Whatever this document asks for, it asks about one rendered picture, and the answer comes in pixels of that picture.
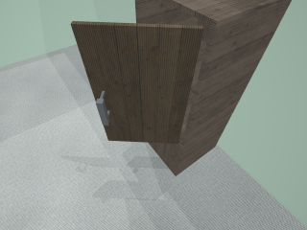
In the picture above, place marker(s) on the cupboard door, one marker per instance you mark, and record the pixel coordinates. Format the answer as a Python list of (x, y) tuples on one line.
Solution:
[(146, 71)]

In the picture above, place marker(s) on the handle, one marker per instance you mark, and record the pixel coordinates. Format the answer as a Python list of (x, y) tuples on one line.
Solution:
[(103, 112)]

